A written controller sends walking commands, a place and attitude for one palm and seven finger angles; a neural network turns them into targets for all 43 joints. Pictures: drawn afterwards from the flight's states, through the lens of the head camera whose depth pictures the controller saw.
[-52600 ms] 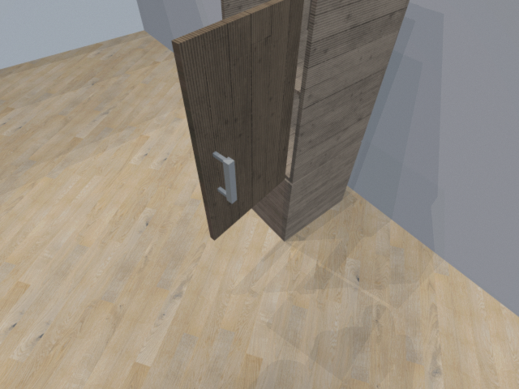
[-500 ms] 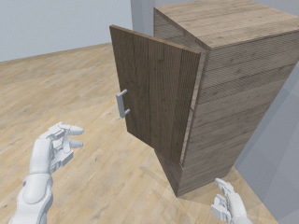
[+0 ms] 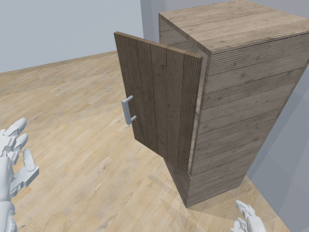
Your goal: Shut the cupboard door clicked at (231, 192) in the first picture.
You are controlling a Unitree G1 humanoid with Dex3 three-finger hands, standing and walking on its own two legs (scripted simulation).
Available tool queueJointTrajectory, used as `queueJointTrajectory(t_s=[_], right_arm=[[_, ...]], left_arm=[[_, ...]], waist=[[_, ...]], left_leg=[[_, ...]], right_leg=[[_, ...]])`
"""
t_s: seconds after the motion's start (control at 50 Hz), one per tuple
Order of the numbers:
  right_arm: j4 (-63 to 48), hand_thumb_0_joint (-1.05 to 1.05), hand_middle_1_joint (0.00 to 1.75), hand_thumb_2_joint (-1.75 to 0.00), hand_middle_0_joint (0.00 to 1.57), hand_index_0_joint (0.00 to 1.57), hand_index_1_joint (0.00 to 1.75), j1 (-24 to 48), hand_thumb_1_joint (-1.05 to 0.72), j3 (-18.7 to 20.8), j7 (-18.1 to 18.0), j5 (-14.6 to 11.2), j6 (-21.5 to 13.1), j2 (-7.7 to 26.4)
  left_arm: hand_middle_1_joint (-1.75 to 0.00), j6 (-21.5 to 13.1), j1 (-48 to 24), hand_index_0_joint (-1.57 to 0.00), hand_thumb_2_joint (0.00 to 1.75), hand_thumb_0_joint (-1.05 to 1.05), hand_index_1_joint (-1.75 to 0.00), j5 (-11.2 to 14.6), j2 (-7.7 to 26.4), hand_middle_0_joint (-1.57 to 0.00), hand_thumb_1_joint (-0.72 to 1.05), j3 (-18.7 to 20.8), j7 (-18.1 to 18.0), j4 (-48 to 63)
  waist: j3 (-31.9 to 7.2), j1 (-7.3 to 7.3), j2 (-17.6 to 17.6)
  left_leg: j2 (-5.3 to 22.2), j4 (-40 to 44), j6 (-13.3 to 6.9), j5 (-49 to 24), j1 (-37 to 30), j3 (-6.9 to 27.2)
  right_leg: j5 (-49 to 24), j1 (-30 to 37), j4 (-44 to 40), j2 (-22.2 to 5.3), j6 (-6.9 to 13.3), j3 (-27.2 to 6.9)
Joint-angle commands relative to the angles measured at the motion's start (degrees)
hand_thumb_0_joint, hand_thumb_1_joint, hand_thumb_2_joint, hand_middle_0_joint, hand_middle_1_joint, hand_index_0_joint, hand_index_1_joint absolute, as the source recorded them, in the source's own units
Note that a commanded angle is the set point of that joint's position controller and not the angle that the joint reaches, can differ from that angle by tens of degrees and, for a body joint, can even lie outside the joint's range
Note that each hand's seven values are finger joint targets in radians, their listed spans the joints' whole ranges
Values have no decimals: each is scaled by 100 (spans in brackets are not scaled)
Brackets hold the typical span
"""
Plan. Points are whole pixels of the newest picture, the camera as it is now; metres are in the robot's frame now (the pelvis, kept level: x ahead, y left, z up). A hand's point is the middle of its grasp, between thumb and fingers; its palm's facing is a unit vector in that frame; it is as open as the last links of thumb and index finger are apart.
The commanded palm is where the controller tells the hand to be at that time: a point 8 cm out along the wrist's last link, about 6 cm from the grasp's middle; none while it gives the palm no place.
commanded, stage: draw the hand back to the body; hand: left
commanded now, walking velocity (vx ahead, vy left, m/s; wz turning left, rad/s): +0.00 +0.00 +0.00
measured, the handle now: (129, 110) +0.63 +0.21 -0.09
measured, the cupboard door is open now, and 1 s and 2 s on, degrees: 31 31 31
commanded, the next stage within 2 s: step back with the hand held close in 0.14 s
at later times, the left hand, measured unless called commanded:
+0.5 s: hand (39, 163) +0.20 +0.27 +0.15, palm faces +0.38 -0.79 -0.48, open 7.4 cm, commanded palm +0.15 +0.31 +0.17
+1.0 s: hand out of the picture +0.12 +0.32 +0.15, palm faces +0.45 -0.76 -0.47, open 7.4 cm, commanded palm +0.06 +0.34 +0.17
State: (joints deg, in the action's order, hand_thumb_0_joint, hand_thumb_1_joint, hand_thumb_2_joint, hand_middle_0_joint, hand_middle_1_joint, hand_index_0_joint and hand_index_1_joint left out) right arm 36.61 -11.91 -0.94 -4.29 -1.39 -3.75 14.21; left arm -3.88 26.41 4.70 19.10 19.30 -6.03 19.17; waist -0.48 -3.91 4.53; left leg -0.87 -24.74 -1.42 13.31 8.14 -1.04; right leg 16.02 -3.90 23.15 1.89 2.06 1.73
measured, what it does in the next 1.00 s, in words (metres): shifts its weight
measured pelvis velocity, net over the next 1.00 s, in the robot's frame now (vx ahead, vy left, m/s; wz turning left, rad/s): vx -0.08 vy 0.04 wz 0.01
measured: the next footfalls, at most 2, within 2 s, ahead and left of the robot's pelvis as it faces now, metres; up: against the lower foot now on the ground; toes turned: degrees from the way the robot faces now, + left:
right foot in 1.42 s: -0.10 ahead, -0.10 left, +0.00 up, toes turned +10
left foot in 1.60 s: -0.04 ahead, +0.13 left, +0.00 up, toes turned +8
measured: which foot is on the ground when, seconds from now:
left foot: down 0.00-1.00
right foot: down 0.00-1.00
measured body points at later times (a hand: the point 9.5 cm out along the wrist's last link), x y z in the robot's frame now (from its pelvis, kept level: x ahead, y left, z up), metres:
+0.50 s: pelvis +0.00 +0.01 +0.00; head +0.00 -0.02 +0.45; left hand +0.18 +0.31 +0.17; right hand +0.17 -0.24 -0.10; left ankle +0.00 +0.10 -0.74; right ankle -0.03 -0.09 -0.74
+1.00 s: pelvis -0.08 +0.04 -0.02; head -0.07 +0.05 +0.43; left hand +0.09 +0.36 +0.17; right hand +0.10 -0.20 -0.09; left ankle +0.00 +0.11 -0.74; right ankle -0.05 -0.10 -0.74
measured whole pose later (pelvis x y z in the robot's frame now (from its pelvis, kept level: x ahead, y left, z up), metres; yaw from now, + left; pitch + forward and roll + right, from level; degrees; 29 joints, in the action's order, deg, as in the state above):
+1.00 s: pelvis -0.08 +0.04 -0.02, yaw +1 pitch +0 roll -2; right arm 31.2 -12.2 -0.5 -5.3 -1.3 -0.2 13.5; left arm -11.2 29.0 1.8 23.2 25.2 -7.7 25.0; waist 0.0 -0.3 1.5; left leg -1.7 -35.0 -5.4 11.5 24.0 -2.5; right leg 15.7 -18.0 33.6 1.7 -1.7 -2.0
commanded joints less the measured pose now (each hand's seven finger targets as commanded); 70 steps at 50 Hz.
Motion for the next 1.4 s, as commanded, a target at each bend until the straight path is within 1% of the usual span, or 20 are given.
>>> queueJointTrajectory(t_s=[0.0,0.24,0.26,0.28,0.32,0.42,0.5,0.6,0.7,0.84,0.9,0.98,1.08,1.1,1.14,1.22,1.28,1.3,1.34,1.38], right_arm=[[-994,0,30,-90,20,20,30,919,-90,173,-48,25,-476,423],[-999,0,30,-90,20,20,30,884,-90,208,-28,27,-439,419],[-1116,0,30,-90,20,20,30,822,-90,292,-6,-34,-287,628],[-1038,0,30,-90,20,20,30,828,-90,280,-21,1,-221,553],[-996,0,30,-90,20,20,30,805,-90,331,2,18,-112,555],[-1151,0,30,-90,20,20,30,805,-90,392,-85,1,105,623],[-1328,0,30,-90,20,20,30,799,-90,403,-147,-17,332,622],[-1469,0,30,-90,20,20,30,776,-90,414,-159,-33,478,645],[-1510,0,30,-90,20,20,30,730,-90,406,-161,-19,436,695],[-1502,0,30,-90,20,20,30,672,-90,402,-195,8,180,808],[-1441,0,30,-90,20,20,30,641,-90,416,-192,41,55,827],[-1373,0,30,-90,20,20,30,586,-90,461,-140,68,-89,860],[-1256,0,30,-90,20,20,30,462,-90,459,-83,123,-227,743],[-1234,0,30,-90,20,20,30,444,-90,412,-69,118,-234,637],[-1130,0,30,-90,20,20,30,408,-90,404,-62,144,-276,609],[-1114,0,30,-90,20,20,30,468,-90,414,-98,114,-314,648],[-1155,0,30,-90,20,20,30,633,-90,447,-125,116,-373,762],[-1145,0,30,-90,20,20,30,612,-90,462,-121,126,-379,705],[-1189,0,30,-90,20,20,30,690,-90,514,-78,99,-399,742],[-1164,0,30,-90,20,20,30,604,-90,532,-44,93,-428,670]], left_arm=[[-30,-497,-650,-20,90,0,-30,-36,1359,-20,90,757,-112,1468],[-30,-480,-456,-20,90,0,-30,19,1255,-20,90,766,-37,1199],[-30,-694,-861,-20,90,0,-30,-46,1762,-20,90,1250,-104,1410],[-30,-781,-798,-20,90,0,-30,-77,1825,-20,90,1327,-121,1243],[-30,-841,-308,-20,90,0,-30,-87,1310,-20,90,839,-82,983],[-30,-911,3,-20,90,0,-30,-53,1506,-20,90,1002,-158,1384],[-30,-788,238,-20,90,0,-30,-17,1659,-20,90,1175,-197,1499],[-30,-758,560,-20,90,0,-30,6,1713,-20,90,1281,-245,1607],[-30,-830,673,-20,90,0,-30,-25,1672,-20,90,1310,-266,1659],[-30,-1033,155,-20,90,0,-30,-209,1519,-20,90,1268,-285,1710],[-30,-1119,-137,-20,90,0,-30,-320,1481,-20,90,1268,-283,1809],[-30,-1215,-155,-20,90,0,-30,-356,1599,-20,90,1417,-273,1973],[-30,-1320,-92,-20,90,0,-30,-321,1665,-20,90,1467,-335,2169],[-30,-1339,-181,-20,90,0,-30,-292,1478,-20,90,1238,-344,2248],[-30,-1399,-153,-20,90,0,-30,-257,1588,-20,90,1297,-403,2197],[-30,-1479,41,-20,90,0,-30,-268,1591,-20,90,1397,-445,1969],[-30,-1513,131,-20,90,0,-30,-310,1588,-20,90,1569,-414,1867],[-30,-1502,173,-20,90,0,-30,-270,1618,-20,90,1616,-387,1911],[-30,-1488,182,-20,90,0,-30,-248,1687,-20,90,1696,-326,2051],[-30,-1508,522,-20,90,0,-30,-168,1777,-20,90,1795,-312,2047]], waist=[[-304,12,-12],[-153,35,-195],[93,244,-191],[129,245,-321],[-141,301,-592],[-1028,329,-133],[-1251,338,-328],[-1119,334,-196],[-910,327,27],[-330,359,367],[-279,365,434],[-392,363,390],[-390,418,-241],[-325,467,-355],[-405,493,-385],[-453,474,-31],[-545,363,866],[-629,340,712],[-656,330,592],[-639,368,359]], left_leg=[[132,246,-102,-1003,-377,3],[153,279,-111,-967,-411,-74],[238,-149,-185,-514,-77,54],[186,-329,-171,-368,11,121],[206,-478,-128,-459,116,121],[399,-138,-141,-2067,-222,117],[490,-171,-101,-2901,-162,162],[575,8,-100,-2434,337,274],[726,392,-207,-1201,1242,525],[1089,1256,-528,2350,3364,1118],[1244,1359,-632,2986,3897,1296],[1175,1079,-589,3025,3737,1188],[617,-31,-302,2402,2911,691],[527,-245,-222,2056,2589,660],[470,-381,-144,1634,2036,603],[766,278,-278,2188,2521,880],[1486,1321,-586,3201,3936,1552],[1628,1317,-601,2900,3863,1577],[1675,1176,-563,3065,3847,1340],[1342,577,-326,2419,3054,862]], right_leg=[[-1057,-424,-522,-292,-145,-226],[-1029,-525,-641,-260,-201,-254],[-1088,-1131,-1001,-619,-241,-920],[-1153,-1218,-1108,-794,-182,-1064],[-1404,-1179,-925,-952,-134,-1006],[-3028,-558,-51,-670,-270,-471],[-3479,-360,254,-554,-263,-349],[-2914,-331,375,-480,-245,-387],[-2027,-63,584,-309,-287,-362],[-923,688,1323,-31,-356,-353],[-683,929,1690,79,-381,-332],[-572,715,1643,120,-314,-470],[166,-604,643,-404,-7,-1294],[202,-1038,457,-573,72,-1427],[243,-1548,231,-648,90,-1433],[347,-1084,662,-240,-111,-945],[-223,345,2147,290,-288,-396],[-277,382,2287,302,-286,-326],[289,327,2329,344,-218,-399],[139,-366,1443,46,6,-796]])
